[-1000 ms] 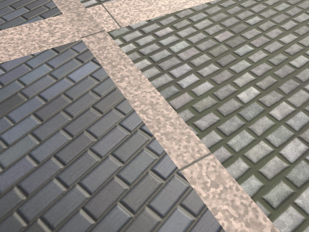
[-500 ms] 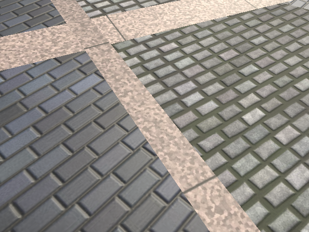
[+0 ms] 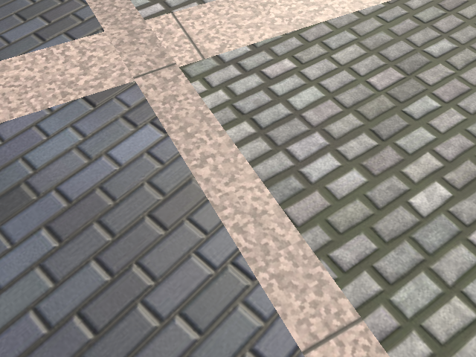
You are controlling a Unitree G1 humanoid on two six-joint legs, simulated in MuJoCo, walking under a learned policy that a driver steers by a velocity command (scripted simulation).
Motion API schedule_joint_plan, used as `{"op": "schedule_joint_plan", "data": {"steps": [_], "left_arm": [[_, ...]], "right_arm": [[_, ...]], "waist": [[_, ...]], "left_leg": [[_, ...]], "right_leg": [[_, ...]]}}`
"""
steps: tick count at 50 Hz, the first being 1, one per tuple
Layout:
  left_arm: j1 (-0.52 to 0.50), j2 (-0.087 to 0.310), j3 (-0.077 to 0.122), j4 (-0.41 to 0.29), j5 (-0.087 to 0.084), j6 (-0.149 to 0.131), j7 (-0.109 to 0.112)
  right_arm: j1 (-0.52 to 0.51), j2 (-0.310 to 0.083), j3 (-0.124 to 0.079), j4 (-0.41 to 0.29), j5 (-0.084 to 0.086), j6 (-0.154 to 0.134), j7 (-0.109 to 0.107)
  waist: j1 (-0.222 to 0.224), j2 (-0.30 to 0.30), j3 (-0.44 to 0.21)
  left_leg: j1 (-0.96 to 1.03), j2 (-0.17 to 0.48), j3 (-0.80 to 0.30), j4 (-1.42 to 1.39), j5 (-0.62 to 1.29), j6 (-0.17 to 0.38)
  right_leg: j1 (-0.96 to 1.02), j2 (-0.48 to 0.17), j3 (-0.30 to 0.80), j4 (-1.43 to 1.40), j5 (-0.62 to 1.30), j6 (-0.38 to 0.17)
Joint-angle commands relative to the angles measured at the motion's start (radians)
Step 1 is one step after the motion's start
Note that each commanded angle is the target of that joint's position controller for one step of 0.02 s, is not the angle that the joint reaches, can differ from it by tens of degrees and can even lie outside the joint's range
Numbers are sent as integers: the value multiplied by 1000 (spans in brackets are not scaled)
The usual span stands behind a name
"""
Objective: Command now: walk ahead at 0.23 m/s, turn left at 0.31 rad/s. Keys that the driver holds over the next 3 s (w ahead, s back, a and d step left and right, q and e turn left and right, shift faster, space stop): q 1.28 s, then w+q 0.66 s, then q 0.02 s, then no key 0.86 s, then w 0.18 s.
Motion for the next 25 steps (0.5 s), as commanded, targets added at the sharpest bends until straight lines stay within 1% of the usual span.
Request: {"op": "schedule_joint_plan", "data": {"steps": [1, 2, 3, 4, 5, 8, 10, 13, 16, 17, 18, 19, 20, 21, 22, 23, 24, 25], "left_arm": [[107, 50, 5, -7, -4, -20, 15], [123, 64, 8, -5, -3, -26, 16], [125, 81, 11, -7, -4, -27, 18], [123, 92, 13, -13, -2, -26, 21], [121, 92, 12, -17, -1, -22, 24], [126, 86, 8, -19, -3, -6, 36], [148, 103, 13, -18, -4, 3, 39], [178, 125, 24, -18, 1, 24, 39], [186, 143, 38, -26, 8, 52, 42], [190, 148, 43, -28, 9, 59, 44], [193, 153, 47, -30, 10, 67, 45], [200, 161, 53, -29, 12, 74, 45], [225, 146, 52, -51, 10, 76, 41], [170, 67, 33, -128, -8, 84, 35], [105, 98, 36, -128, 10, 100, 37], [92, 88, 36, -136, -1, 102, 34], [80, 84, 35, -133, -8, 94, 35], [72, 101, 42, -138, 4, 90, 37]], "right_arm": [[97, -68, -29, -27, -15, 30, 11], [101, -53, -31, -31, -13, 41, 13], [97, -45, -32, -37, -12, 51, 15], [78, -44, -34, -47, -13, 60, 16], [47, -44, -35, -63, -15, 66, 18], [-58, -33, -26, -115, -18, 73, 28], [-111, -28, -20, -142, -18, 76, 33], [-157, -45, -21, -176, -23, 82, 37], [-183, -63, -28, -209, -25, 86, 40], [-183, -65, -31, -218, -23, 83, 40], [-169, -65, -33, -224, -21, 77, 38], [-122, -72, -38, -221, -21, 64, 33], [-51, -166, -63, -212, -29, 49, 20], [-21, -294, -101, -219, -15, 58, 10], [40, -263, -101, -196, 12, 67, 8], [-15, -231, -93, -205, 9, 76, 1], [-90, -189, -80, -220, 4, 86, -6], [-147, -164, -73, -238, 11, 89, -12]], "waist": [[-2, -77, -100], [-13, -73, -116], [-24, -78, -117], [-28, -85, -118], [-27, -95, -108], [-10, -127, -91], [12, -125, -103], [37, -121, -110], [53, -125, -92], [55, -121, -89], [47, -107, -95], [13, -54, -122], [-8, 115, -186], [-24, 324, -210], [-51, 110, -241], [-25, 75, -176], [7, 27, -111], [28, 38, -87]], "left_leg": [[-91, 59, -30, 23, 48, -13], [-89, 50, -20, 11, 60, -19], [-100, 46, -9, -3, 77, -25], [-121, 48, 0, -26, 102, -30], [-148, 54, 9, -69, 133, -34], [-160, 63, 48, -257, 231, -40], [-132, 56, 76, -349, 266, -35], [-119, 43, 102, -424, 214, -20], [-117, 37, 110, -479, 76, 5], [-106, 33, 110, -512, 42, 16], [-71, 27, 110, -573, 47, 27], [24, 24, 85, -687, 160, 44], [172, 145, -115, -783, 439, 96], [296, 412, -509, -841, 852, 310], [303, 400, -463, -840, 802, 345], [238, 356, -385, -847, 717, 327], [175, 292, -319, -873, 615, 272], [150, 243, -281, -882, 565, 230]], "right_leg": [[137, -314, 196, -214, 675, -112], [136, -312, 165, -214, 721, -113], [127, -309, 131, -216, 734, -116], [123, -305, 102, -217, 719, -115], [123, -297, 73, -217, 702, -110], [129, -267, -4, -203, 646, -91], [152, -279, -26, -182, 637, -94], [207, -315, -28, -133, 588, -101], [239, -362, -5, -67, 510, -103], [248, -374, 1, -32, 492, -96], [247, -376, -4, 25, 475, -77], [216, -354, -32, 137, 445, -34], [101, -267, -84, 378, 263, 34], [-213, -22, -79, 629, -481, 108], [-235, -50, 116, 739, -523, 116], [-262, -63, 142, 762, -450, 120], [-267, -81, 162, 708, -360, 121], [-263, -89, 168, 658, -299, 122]]}}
